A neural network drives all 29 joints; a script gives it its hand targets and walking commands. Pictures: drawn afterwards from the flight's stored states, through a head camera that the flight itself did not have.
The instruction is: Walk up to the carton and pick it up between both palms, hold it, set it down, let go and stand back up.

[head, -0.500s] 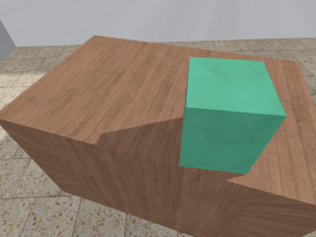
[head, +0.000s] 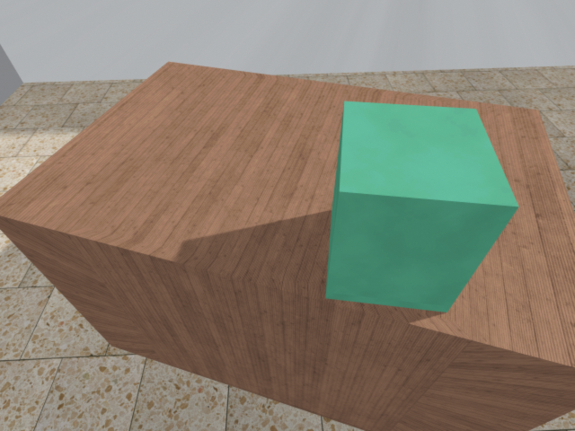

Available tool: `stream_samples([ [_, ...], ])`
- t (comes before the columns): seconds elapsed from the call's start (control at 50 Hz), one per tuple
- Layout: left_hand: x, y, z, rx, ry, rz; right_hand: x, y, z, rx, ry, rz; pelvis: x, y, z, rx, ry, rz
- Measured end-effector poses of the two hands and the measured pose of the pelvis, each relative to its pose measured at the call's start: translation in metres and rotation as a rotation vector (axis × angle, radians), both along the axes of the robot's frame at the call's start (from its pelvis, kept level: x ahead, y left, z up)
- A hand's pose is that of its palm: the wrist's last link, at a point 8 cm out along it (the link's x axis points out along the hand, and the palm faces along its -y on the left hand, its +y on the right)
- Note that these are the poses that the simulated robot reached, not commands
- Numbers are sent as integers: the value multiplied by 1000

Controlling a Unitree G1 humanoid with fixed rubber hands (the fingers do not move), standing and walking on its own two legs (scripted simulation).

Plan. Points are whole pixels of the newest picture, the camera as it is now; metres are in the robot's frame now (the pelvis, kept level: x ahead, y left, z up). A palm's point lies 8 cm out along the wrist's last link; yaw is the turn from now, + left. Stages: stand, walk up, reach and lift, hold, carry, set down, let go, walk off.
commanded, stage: stand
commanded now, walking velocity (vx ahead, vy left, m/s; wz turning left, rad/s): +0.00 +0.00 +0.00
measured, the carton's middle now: (396, 208) +0.45 -0.14 +0.07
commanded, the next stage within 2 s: none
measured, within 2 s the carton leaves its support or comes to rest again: neither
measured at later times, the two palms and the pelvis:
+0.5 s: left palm out of the picture +0.00 +0.24 -0.14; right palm out of the picture +0.02 -0.24 -0.14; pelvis +0.00 +0.00 +0.00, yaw -1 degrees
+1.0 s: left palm out of the picture +0.00 +0.24 -0.14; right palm out of the picture +0.01 -0.23 -0.14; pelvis +0.00 +0.00 +0.00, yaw -2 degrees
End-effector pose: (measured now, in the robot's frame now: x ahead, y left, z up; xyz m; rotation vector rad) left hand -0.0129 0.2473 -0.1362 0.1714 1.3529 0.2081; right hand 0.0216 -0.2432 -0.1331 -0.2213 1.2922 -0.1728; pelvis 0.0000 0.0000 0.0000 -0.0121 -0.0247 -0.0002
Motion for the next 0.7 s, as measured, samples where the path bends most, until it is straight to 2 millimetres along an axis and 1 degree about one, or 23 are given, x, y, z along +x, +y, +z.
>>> stream_samples([
  [0.16, -2, 1, 0, 2, 17, 3, -4, 1, -1, 3, 14, -7, 0, 1, 0, 1, 2, -3],
  [0.46, 8, -4, 0, -6, 2, -11, -1, 5, -2, 11, 10, -19, 4, 1, 1, 4, 3, -14],
  [0.7, 12, -6, -1, -10, 2, -17, -7, 7, -3, 14, 22, -37, 5, 2, 1, 5, -2, -24],
])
